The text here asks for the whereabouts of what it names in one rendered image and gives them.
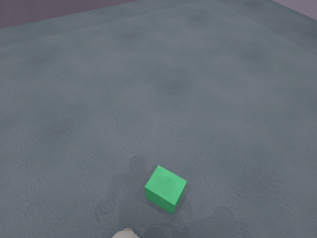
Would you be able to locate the carton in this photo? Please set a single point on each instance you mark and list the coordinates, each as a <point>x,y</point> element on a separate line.
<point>165,189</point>

